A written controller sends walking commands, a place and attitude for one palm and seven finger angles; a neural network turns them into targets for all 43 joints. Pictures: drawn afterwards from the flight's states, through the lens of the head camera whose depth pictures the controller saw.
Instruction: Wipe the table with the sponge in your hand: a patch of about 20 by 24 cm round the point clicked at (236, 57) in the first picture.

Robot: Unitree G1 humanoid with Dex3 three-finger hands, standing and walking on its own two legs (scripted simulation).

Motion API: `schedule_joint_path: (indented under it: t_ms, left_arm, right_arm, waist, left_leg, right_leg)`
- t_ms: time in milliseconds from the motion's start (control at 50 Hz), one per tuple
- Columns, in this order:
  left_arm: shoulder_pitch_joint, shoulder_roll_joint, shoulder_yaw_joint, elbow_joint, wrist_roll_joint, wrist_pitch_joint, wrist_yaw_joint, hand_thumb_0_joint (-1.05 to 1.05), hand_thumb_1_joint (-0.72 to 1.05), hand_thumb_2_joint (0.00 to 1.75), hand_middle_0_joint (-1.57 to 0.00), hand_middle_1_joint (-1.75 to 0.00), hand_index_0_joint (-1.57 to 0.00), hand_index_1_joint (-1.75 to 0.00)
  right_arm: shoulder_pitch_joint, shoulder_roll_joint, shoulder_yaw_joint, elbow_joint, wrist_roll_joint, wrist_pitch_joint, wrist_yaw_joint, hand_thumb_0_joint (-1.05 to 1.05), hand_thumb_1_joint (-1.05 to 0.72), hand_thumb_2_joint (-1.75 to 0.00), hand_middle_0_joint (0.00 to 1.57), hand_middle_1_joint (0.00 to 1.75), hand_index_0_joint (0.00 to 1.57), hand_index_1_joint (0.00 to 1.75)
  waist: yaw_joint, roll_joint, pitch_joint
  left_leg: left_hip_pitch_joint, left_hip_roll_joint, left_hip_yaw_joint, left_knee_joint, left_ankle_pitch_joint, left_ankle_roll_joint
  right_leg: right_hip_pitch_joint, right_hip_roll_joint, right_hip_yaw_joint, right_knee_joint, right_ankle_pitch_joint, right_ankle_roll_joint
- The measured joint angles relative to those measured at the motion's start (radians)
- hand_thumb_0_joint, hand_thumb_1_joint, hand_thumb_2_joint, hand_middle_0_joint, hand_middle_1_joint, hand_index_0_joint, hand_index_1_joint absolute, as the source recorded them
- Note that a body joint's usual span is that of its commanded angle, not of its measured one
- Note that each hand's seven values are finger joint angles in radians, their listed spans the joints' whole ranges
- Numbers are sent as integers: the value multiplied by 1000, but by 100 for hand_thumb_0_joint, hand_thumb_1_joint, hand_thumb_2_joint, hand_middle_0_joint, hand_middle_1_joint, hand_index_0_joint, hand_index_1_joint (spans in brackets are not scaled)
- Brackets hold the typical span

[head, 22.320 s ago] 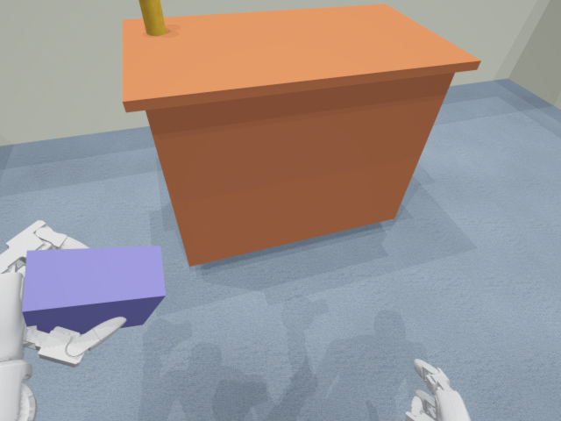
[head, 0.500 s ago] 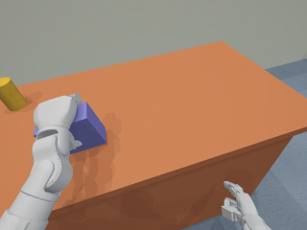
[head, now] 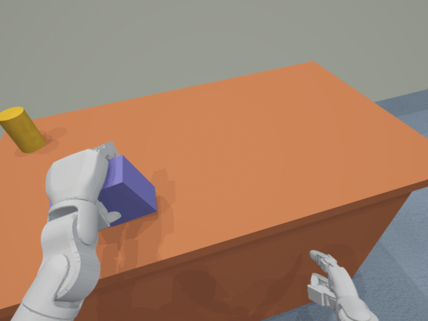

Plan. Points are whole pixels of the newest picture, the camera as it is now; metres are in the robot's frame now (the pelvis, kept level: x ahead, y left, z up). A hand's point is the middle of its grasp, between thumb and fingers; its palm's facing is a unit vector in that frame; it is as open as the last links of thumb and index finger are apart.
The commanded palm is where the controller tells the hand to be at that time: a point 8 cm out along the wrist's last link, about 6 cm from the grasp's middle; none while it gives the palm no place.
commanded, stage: slide across to the third lane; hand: left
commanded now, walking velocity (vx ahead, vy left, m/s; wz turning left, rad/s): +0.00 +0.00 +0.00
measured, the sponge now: (114, 200) +0.27 +0.23 +0.12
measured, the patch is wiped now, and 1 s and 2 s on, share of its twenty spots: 0.75 0.75 0.95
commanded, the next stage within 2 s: wipe forward along the third lane in 0.54 s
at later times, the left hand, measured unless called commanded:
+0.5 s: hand (133, 180) +0.28 +0.18 +0.17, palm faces +0.16 -0.17 -0.97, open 9.9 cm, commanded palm +0.25 +0.18 +0.23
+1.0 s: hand (152, 166) +0.32 +0.17 +0.16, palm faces +0.10 -0.12 -0.99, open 9.9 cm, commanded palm +0.30 +0.18 +0.21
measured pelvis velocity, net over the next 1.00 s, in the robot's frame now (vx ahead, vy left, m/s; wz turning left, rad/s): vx -0.03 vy -0.03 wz -0.01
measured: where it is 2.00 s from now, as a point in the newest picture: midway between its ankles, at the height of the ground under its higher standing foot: outside the picture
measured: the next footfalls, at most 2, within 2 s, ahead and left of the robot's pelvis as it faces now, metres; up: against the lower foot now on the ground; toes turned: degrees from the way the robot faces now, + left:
none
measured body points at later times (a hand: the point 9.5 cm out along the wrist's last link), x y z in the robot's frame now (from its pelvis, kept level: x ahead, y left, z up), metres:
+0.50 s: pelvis -0.02 -0.02 +0.00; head -0.04 -0.07 +0.45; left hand +0.27 +0.19 +0.22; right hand +0.24 -0.19 -0.07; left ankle -0.04 +0.11 -0.74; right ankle +0.00 -0.12 -0.74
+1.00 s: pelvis -0.03 -0.03 +0.00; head -0.06 -0.08 +0.45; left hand +0.31 +0.17 +0.21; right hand +0.20 -0.24 -0.09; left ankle -0.04 +0.11 -0.74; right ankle +0.00 -0.12 -0.74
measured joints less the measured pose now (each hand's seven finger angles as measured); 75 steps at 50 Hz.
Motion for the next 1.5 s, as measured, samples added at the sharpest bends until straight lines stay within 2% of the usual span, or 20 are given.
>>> schedule_joint_path:
  t_ms: [260, 420, 660, 820, 1140, 1300, 1500]
  left_arm:
    - [-147, 7, -83, 146, 13, 19, -39, 1, -48, 106, -73, -138, -73, -137]
    - [-221, -10, -132, 190, -3, 10, -62, 0, -48, 106, -73, -137, -74, -136]
    - [-282, -63, -183, 224, -37, 2, -33, 0, -49, 106, -74, -136, -75, -135]
    - [-336, -66, -165, 326, -48, 18, -27, -1, -50, 106, -75, -135, -76, -134]
    - [-518, -64, -156, 655, 21, 23, -46, -2, -50, 106, -76, -135, -77, -133]
    - [-555, -51, -124, 739, 27, -33, -62, -2, -50, 107, -76, -135, -77, -133]
    - [-580, -46, -101, 806, 31, -89, -40, -2, -51, 107, -76, -135, -77, -133]
  right_arm:
    - [-14, 7, 8, 37, -3, -47, -18, 1, -91, -90, 20, 30, 19, 30]
    - [-34, 14, 13, 49, -4, -57, -13, 1, -91, -90, 20, 30, 19, 30]
    - [-45, 28, 14, 48, -3, -37, -8, 1, -91, -90, 20, 30, 19, 30]
    - [-37, 19, 13, 60, 1, -18, -26, 1, -91, -90, 20, 30, 19, 30]
    - [8, -13, -9, 116, 2, -46, -54, 1, -91, -90, 20, 30, 19, 30]
    - [30, -16, -16, 123, -1, -57, -61, 1, -91, -90, 20, 30, 19, 30]
    - [45, -16, -20, 127, -1, -52, -67, 1, -91, -90, 20, 30, 19, 30]
  waist:
    - [13, 5, 14]
    - [13, 4, 17]
    - [-3, -7, 21]
    - [-21, -10, 23]
    - [-61, -4, 16]
    - [-70, -5, 10]
    - [-72, -8, 2]
  left_leg:
    - [10, 1, -17, -20, 27, -11]
    - [23, 3, -18, -39, 45, -17]
    - [43, 14, -5, -70, 68, -27]
    - [44, 22, 1, -82, 79, -33]
    - [18, 28, -1, -90, 87, -31]
    - [5, 30, -3, -84, 81, -27]
    - [-8, 29, -5, -83, 78, -29]
  right_leg:
    - [11, 0, -17, -9, 14, -12]
    - [19, 2, -17, -19, 27, -18]
    - [28, 14, -5, -37, 48, -28]
    - [23, 23, 0, -43, 59, -36]
    - [-7, 30, -3, -42, 62, -45]
    - [-18, 32, -5, -40, 57, -45]
    - [-25, 31, -6, -48, 58, -41]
